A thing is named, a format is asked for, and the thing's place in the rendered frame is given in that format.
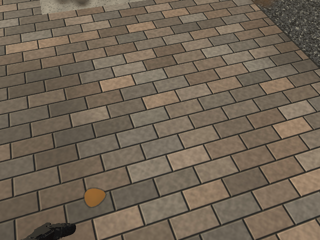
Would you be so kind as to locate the robot left hand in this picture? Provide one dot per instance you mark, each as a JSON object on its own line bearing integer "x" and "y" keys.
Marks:
{"x": 50, "y": 231}

